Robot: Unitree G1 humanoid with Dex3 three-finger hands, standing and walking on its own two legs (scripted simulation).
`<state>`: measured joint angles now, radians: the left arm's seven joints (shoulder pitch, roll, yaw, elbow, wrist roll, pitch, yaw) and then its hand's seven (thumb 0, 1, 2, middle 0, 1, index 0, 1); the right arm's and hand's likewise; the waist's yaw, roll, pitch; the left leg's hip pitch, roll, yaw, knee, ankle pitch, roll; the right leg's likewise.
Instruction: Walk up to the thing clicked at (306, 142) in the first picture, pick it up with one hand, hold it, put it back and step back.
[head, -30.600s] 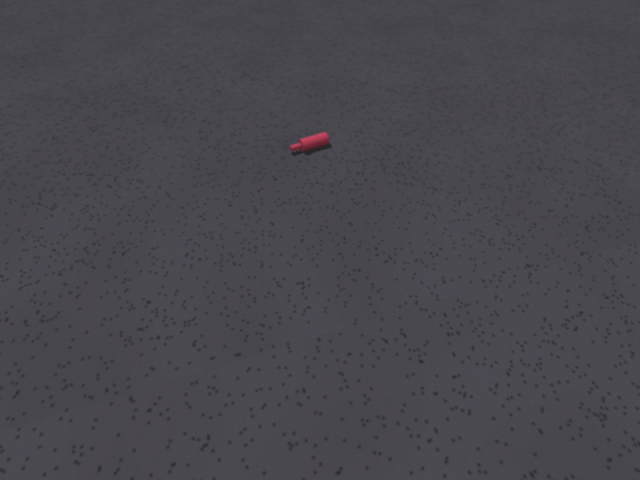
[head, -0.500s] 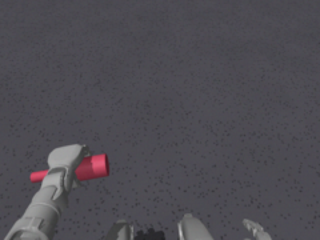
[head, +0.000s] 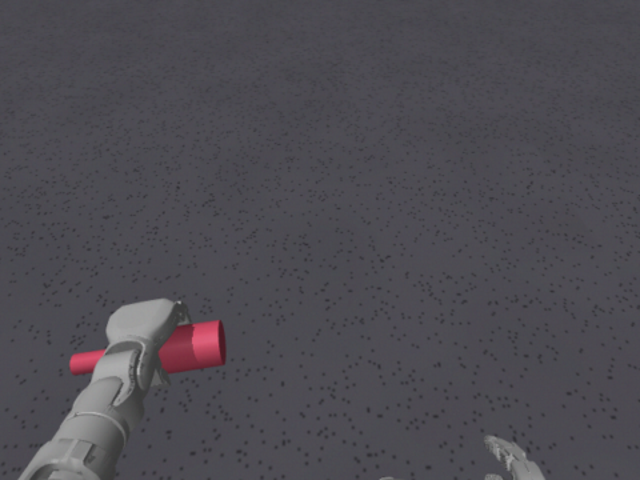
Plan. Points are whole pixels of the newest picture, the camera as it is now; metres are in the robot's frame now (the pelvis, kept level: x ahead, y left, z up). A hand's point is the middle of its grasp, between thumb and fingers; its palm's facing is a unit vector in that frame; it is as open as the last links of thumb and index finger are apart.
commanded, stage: hold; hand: left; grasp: from above
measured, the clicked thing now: (150, 353) +0.32 +0.24 -0.08
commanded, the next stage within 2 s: crouch in 1.72 s
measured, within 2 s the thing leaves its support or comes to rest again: neither
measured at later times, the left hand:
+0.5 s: hand (158, 341) +0.31 +0.21 -0.03, palm faces -0.43 -0.07 -0.90, open 9.3 cm
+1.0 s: hand (159, 348) +0.29 +0.20 -0.01, palm faces -0.42 -0.08 -0.90, open 9.3 cm
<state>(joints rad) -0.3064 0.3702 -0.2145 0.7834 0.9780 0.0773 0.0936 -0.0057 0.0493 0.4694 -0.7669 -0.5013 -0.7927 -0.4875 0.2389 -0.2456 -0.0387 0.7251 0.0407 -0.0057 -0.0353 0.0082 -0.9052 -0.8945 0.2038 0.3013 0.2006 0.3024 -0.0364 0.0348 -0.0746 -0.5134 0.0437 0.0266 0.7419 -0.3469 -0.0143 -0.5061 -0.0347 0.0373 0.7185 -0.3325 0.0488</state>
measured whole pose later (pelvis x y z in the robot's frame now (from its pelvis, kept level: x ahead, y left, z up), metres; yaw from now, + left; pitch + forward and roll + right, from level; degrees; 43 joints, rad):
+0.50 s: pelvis +0.01 -0.01 +0.01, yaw +0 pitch +4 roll +0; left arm -0.27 0.37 -0.22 0.67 0.98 0.08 0.01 -0.01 0.06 0.46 -0.77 -0.49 -0.79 -0.47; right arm 0.23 -0.26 -0.04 0.68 0.05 0.05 -0.03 0.01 -0.91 -0.89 0.20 0.30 0.20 0.30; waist -0.01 0.04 -0.05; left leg -0.38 0.04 0.04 0.62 -0.31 -0.02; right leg -0.38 -0.03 0.04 0.62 -0.30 0.04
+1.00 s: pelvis +0.00 -0.01 +0.02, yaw +0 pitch +1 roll +1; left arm -0.23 0.36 -0.23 0.59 0.97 0.10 -0.04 -0.01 0.05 0.48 -0.77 -0.50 -0.79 -0.48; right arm 0.20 -0.26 -0.02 0.66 0.06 0.07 -0.03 0.01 -0.91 -0.90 0.20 0.30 0.20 0.30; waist 0.00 0.05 -0.03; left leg -0.29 0.04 0.04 0.53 -0.25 -0.03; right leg -0.31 -0.03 0.04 0.55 -0.25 0.04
